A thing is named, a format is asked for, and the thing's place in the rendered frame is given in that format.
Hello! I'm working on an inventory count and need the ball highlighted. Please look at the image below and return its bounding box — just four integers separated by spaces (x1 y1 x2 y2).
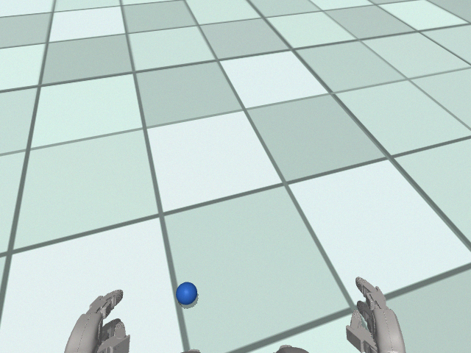
176 282 197 304

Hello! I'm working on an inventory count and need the left robot hand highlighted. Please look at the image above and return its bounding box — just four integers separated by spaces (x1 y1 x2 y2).
64 290 130 353

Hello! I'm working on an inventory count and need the right robot hand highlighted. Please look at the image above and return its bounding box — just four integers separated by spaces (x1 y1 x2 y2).
346 277 406 353

